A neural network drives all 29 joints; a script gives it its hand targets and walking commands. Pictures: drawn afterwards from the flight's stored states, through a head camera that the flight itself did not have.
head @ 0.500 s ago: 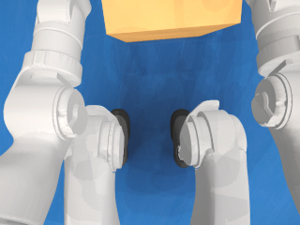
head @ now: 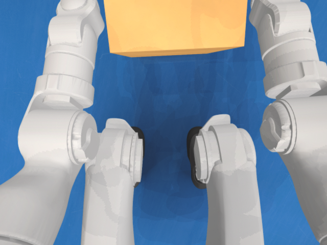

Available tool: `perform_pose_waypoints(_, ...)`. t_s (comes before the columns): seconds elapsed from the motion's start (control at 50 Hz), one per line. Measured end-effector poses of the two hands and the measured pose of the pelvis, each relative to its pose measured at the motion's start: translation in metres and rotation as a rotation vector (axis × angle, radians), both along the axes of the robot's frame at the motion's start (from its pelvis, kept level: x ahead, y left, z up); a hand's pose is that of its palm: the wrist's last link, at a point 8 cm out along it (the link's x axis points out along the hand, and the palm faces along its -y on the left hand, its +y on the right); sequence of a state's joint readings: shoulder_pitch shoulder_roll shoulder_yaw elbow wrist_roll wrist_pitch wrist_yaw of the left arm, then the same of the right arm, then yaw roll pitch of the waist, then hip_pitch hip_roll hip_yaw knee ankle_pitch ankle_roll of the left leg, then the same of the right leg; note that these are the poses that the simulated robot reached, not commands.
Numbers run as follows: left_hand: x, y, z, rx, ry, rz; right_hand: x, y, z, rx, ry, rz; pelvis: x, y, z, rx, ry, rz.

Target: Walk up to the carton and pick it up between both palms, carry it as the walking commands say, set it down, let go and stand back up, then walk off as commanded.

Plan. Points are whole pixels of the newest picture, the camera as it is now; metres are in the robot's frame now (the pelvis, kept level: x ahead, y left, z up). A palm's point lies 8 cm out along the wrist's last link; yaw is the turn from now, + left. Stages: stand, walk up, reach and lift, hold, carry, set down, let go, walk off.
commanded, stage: reach and lift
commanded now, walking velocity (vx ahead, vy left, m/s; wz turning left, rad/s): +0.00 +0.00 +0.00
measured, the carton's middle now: (170, 0) +0.55 -0.02 -0.22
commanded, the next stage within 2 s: none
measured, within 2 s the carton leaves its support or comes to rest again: neither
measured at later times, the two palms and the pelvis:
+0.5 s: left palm out of the picture +0.56 +0.12 -0.08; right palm out of the picture +0.56 -0.18 -0.08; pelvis +0.00 +0.00 +0.04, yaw +0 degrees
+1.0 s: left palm out of the picture +0.53 +0.12 +0.00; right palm out of the picture +0.54 -0.18 -0.01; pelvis +0.00 +0.00 +0.10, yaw +0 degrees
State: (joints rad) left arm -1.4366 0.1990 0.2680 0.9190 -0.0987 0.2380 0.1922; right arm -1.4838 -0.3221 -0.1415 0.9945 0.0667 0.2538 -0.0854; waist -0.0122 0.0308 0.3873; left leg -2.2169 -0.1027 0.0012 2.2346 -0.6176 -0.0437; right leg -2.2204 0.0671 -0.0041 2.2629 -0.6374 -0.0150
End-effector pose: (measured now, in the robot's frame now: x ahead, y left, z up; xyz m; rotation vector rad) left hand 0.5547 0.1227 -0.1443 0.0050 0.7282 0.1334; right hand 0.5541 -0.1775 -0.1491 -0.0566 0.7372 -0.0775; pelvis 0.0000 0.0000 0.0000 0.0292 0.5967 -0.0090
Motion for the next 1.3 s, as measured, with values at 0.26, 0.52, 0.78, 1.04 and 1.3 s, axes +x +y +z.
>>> perform_pose_waypoints(0.26,0.004,-0.009,0.041,-0.005,-0.028,0.009,0.011,-0.008,0.05,-0.017,-0.023,-0.007,-0.003,0.003,0.022,-0.001,0.062,-0.01)
perform_pose_waypoints(0.52,0.002,-0.004,0.065,-0.001,-0.034,0.027,0.007,-0.004,0.067,0.005,-0.029,-0.012,0.004,-0.001,0.043,0.013,0.12,-0.009)
perform_pose_waypoints(0.78,-0.007,-0.006,0.103,-0.011,-0.037,0.028,-0.005,-0.005,0.105,0.01,-0.031,-0.031,0.004,0.0,0.07,0.012,0.162,-0.01)
perform_pose_waypoints(1.04,-0.022,-0.004,0.146,-0.011,-0.036,0.036,-0.019,-0.003,0.148,0.016,-0.029,-0.034,0.001,0.001,0.102,0.008,0.176,-0.014)
perform_pose_waypoints(1.3,-0.034,0.001,0.187,-0.012,-0.04,0.042,-0.03,0.002,0.189,0.021,-0.033,-0.035,0.002,0.001,0.128,0.004,0.169,-0.015)
